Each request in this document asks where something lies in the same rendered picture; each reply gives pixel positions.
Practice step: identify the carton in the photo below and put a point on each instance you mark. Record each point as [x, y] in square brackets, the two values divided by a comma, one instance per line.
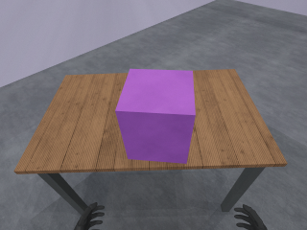
[156, 114]

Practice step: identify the left robot hand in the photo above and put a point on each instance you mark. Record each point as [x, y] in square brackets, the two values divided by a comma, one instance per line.
[85, 222]

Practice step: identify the table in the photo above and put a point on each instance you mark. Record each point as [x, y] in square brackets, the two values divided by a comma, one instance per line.
[80, 133]

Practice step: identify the right robot hand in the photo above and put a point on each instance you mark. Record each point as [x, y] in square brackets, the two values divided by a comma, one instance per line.
[255, 223]

